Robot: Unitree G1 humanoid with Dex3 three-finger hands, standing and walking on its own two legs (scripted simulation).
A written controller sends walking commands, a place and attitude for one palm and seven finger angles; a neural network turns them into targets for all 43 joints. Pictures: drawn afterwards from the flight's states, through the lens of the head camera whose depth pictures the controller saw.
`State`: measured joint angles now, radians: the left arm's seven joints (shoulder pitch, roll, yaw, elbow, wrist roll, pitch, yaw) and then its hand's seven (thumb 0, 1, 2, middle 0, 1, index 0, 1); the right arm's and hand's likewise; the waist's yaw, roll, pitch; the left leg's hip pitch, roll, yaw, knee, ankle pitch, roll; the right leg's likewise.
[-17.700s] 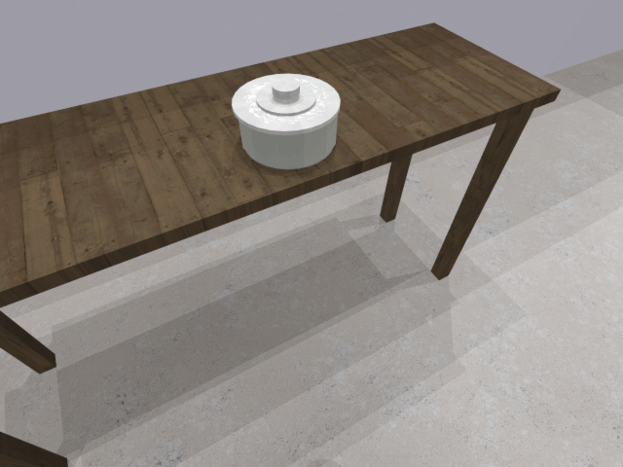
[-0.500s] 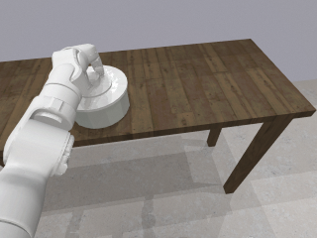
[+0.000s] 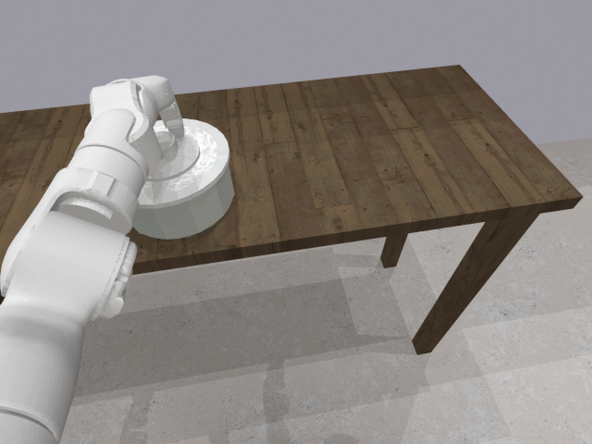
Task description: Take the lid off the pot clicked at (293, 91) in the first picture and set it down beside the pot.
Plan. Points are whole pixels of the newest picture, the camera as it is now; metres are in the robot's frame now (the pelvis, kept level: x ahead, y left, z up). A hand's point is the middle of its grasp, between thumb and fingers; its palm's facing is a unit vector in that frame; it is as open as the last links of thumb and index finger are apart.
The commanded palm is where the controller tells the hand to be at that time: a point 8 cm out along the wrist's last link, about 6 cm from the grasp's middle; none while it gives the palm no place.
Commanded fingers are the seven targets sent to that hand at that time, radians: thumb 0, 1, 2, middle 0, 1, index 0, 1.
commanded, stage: lower the open fingers around the knob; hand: left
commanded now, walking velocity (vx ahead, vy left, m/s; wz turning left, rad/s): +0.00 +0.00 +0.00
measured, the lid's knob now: (159, 145) +0.51 +0.17 +0.14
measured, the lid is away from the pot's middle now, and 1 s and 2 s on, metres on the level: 0.00 0.00 0.00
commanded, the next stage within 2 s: close the fingers and squeeze the knob in 0.90 s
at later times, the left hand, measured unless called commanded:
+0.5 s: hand (151, 139) +0.48 +0.17 +0.17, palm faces -0.37 -0.09 -0.92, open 9.9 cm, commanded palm +0.47 +0.18 +0.22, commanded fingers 0.00 -0.40 1.74 -0.89 -0.08 -0.89 -0.08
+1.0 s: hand (149, 144) +0.47 +0.17 +0.17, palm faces -0.35 -0.13 -0.93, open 10.0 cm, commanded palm +0.46 +0.19 +0.22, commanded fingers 0.00 -0.10 0.97 -0.49 -0.71 -0.49 -0.71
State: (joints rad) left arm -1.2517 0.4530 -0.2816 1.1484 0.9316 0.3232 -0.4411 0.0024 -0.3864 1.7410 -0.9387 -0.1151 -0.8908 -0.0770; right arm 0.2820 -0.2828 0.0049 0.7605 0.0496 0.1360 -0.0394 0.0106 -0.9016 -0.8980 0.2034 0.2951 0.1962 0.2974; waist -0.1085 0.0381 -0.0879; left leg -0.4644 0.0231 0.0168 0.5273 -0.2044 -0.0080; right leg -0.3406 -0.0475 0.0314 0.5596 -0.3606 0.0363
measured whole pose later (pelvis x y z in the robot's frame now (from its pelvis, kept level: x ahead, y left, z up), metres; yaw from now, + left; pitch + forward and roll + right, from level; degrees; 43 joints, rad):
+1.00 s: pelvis +0.00 +0.00 +0.00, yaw +0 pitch +7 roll +1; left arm -1.18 0.46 -0.25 1.07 0.91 0.30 -0.44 0.00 -0.39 1.74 -0.91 -0.10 -0.88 -0.07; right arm 0.27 -0.28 0.01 0.73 0.06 0.15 -0.04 0.01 -0.90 -0.90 0.20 0.30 0.20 0.30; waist -0.10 0.03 -0.10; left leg -0.45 0.03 0.02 0.55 -0.22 -0.01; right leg -0.33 -0.05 0.03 0.57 -0.37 0.04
